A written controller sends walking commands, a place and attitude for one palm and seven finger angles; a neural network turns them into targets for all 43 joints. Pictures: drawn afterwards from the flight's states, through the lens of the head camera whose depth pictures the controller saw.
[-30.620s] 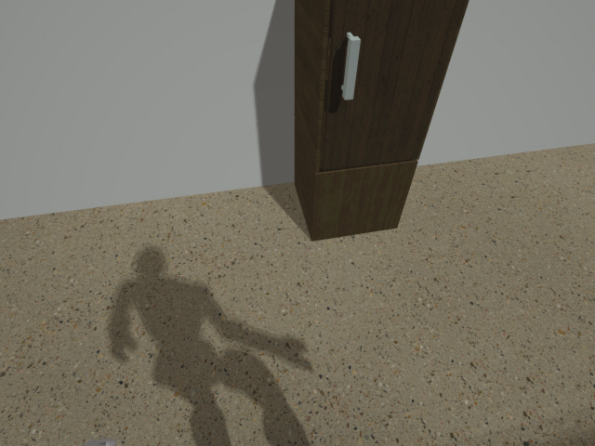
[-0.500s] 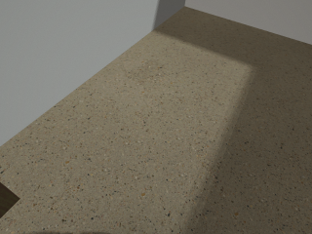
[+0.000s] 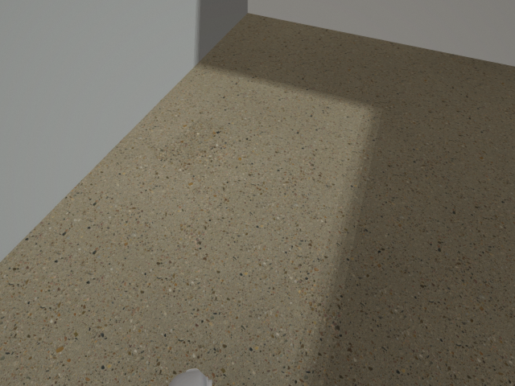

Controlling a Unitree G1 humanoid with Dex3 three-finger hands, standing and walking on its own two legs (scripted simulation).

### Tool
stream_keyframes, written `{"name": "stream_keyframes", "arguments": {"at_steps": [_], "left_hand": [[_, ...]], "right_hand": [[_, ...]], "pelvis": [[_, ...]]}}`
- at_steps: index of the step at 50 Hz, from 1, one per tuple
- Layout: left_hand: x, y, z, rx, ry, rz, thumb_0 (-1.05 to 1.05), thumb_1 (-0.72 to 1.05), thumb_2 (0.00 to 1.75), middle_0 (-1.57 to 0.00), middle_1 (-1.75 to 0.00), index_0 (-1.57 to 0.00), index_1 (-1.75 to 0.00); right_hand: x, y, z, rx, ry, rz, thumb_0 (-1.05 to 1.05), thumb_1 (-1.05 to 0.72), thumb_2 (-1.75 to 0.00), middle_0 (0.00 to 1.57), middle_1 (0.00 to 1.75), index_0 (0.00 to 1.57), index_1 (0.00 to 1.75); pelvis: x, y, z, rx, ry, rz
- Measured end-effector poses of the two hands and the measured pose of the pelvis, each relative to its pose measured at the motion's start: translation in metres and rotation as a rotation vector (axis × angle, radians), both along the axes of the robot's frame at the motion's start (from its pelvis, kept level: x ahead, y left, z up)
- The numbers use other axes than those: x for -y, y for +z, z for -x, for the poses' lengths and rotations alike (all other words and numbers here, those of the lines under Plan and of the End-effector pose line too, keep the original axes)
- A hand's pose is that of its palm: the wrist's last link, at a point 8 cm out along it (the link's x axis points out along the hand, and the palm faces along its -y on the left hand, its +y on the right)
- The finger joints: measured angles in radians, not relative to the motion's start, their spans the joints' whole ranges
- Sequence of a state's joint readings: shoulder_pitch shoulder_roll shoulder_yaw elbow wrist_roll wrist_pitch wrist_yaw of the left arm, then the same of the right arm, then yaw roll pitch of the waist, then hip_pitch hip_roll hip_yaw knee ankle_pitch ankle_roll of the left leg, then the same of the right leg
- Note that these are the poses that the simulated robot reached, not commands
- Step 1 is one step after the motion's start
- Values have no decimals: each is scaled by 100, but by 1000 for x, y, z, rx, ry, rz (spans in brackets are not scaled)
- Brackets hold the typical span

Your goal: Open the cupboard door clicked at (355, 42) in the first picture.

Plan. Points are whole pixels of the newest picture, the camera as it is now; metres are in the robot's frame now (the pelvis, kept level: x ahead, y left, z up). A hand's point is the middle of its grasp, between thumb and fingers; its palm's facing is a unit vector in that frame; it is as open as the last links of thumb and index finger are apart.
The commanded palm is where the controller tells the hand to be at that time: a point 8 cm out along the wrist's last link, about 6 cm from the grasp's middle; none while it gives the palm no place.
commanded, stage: walk to a spot facing it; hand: left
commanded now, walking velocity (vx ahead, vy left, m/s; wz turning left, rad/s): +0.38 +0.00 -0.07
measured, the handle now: out of the picture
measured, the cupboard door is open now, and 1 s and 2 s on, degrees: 46 46 46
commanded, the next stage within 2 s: turn to face it in 0.40 s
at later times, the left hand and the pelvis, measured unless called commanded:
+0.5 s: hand (191, 291) +0.32 +0.15 -0.17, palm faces -0.02 -0.98 -0.21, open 7.4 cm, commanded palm none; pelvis +0.23 -0.04 -0.02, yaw -4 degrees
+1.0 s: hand (198, 248) +0.42 +0.15 -0.18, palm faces +0.22 -0.95 -0.21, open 7.4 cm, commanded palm none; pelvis +0.36 -0.06 -0.01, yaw +10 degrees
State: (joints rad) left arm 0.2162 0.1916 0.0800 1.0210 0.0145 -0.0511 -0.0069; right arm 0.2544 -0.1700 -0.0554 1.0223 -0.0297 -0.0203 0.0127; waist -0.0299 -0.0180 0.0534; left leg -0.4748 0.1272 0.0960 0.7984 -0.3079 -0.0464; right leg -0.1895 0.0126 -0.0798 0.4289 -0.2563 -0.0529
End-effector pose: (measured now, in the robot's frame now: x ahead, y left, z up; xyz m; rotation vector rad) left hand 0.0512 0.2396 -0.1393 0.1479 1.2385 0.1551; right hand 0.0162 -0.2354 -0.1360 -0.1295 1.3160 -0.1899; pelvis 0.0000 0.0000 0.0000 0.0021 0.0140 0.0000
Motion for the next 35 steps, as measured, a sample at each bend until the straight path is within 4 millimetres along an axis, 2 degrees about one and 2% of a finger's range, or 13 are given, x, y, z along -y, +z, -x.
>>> {"name": "stream_keyframes", "arguments": {"at_steps": [5,8,11,17,20,22,24,27,31,35], "left_hand": [[-16,-15,2,-120,41,19,-1,93,90,-20,-30,-20,-30],[-22,-23,-9,-187,26,18,0,93,90,-20,-30,-20,-30],[-22,-18,-43,-179,15,16,0,92,90,-20,-30,-20,-30],[1,3,-147,-44,-27,24,1,92,90,-20,-30,-20,-30],[19,5,-201,13,-69,13,1,91,90,-20,-30,-20,-30],[30,-1,-233,55,-90,-5,0,91,90,-20,-30,-20,-30],[39,-5,-254,78,-83,-15,0,91,90,-20,-30,-20,-30],[53,-2,-269,55,-64,-12,0,91,90,-20,-30,-20,-30],[56,2,-279,5,-29,-17,-1,94,90,-20,-30,-20,-30],[58,-5,-285,-47,14,12,0,94,90,-20,-30,-20,-30]], "right_hand": [[-12,1,-99,146,59,20,1,-91,-90,20,30,19,30],[-17,-2,-135,208,57,37,1,-91,-90,20,30,20,30],[-21,-1,-144,180,40,25,0,-91,-90,20,30,20,30],[-9,-6,-131,-5,-13,-10,0,-93,-90,20,30,20,30],[4,-14,-126,-90,-56,-35,1,-93,-90,20,30,20,30],[14,-26,-127,-137,-80,-49,1,-92,-90,20,30,20,30],[25,-33,-136,-180,-88,-53,1,-92,-90,20,30,20,30],[39,-26,-171,-178,-85,-36,1,-92,-90,20,30,20,30],[48,-9,-237,-93,-59,-13,1,-92,-90,19,30,19,30],[44,-2,-306,-19,6,-8,1,-92,-90,19,30,19,30]], "pelvis": [[-14,-9,-51,15,-22,20],[-20,-17,-77,24,-46,9],[-17,-11,-101,19,-46,-7],[-3,0,-151,9,-56,-13],[13,-4,-180,16,-67,-19],[27,-16,-202,18,-68,-38],[35,-21,-218,23,-67,-27],[43,-14,-241,20,-51,-9],[50,-2,-273,4,-24,-9],[50,0,-303,6,13,-4]]}}
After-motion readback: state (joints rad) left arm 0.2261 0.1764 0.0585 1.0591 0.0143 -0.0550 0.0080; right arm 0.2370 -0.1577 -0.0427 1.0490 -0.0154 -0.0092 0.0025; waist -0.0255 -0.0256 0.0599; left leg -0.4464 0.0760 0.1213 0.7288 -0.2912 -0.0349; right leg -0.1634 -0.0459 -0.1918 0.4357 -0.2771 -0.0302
